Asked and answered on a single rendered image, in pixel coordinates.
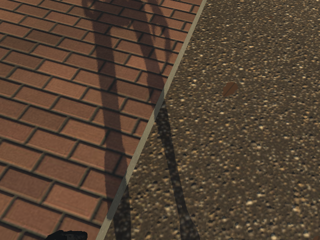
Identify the left robot hand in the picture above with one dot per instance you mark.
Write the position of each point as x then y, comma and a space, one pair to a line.
68, 235

